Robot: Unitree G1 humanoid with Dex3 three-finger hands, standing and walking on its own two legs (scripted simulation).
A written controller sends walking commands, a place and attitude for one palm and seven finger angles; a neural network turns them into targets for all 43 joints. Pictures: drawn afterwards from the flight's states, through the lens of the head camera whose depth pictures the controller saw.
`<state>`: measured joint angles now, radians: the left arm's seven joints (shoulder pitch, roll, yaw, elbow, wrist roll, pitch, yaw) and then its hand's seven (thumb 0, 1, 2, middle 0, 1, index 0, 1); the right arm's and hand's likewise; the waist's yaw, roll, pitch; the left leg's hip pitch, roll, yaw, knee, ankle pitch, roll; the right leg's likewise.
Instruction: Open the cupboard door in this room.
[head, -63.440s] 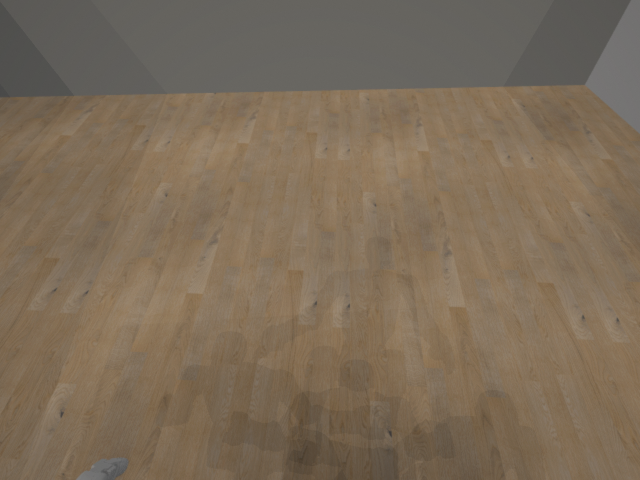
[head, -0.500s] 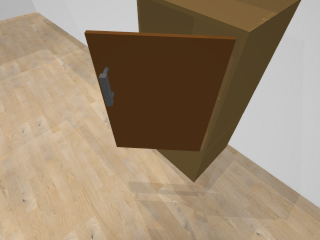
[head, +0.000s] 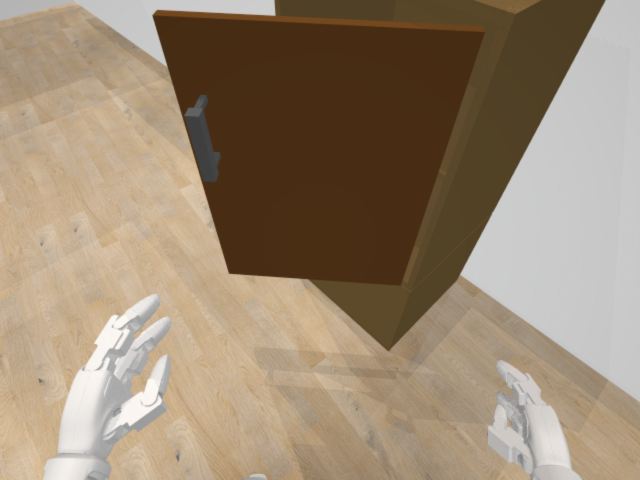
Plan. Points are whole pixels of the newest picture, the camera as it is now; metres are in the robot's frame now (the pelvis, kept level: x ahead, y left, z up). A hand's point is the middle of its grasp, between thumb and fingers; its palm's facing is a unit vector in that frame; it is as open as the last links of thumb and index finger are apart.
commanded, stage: raise the hand with hooked fingers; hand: left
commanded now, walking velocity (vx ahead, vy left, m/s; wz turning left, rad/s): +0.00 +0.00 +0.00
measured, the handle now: (206, 139) +0.58 +0.22 +0.10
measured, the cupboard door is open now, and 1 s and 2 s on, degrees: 42 42 42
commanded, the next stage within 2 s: move the hooked fingers beside the handle in 1.80 s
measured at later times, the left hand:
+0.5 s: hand (121, 379) +0.22 +0.24 +0.04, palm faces +0.00 -1.00 -0.06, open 10.9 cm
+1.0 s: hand (72, 330) +0.25 +0.28 +0.09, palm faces +0.03 -1.00 -0.04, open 13.6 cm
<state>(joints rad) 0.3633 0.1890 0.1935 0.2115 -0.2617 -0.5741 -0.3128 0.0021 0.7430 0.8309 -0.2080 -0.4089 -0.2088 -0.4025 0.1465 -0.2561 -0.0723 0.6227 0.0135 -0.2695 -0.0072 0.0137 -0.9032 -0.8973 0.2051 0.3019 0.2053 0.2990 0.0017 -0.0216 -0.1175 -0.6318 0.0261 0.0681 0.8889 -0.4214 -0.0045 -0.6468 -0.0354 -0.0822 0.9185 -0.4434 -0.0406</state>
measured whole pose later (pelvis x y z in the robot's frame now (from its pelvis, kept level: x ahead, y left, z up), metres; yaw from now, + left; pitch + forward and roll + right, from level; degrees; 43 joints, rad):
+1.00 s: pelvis +0.00 +0.03 +0.01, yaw +1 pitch +7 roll -2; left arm 0.09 0.37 0.36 0.24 -0.35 -0.23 -0.45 -0.01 -0.41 0.34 -0.29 -1.14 -0.29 -1.14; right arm 0.24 -0.26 0.05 0.55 0.05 -0.25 -0.08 0.02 -0.90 -0.90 0.21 0.30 0.21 0.30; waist 0.02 0.02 -0.06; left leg -0.56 0.02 0.03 0.85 -0.41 0.03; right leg -0.52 -0.03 -0.11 0.79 -0.38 -0.01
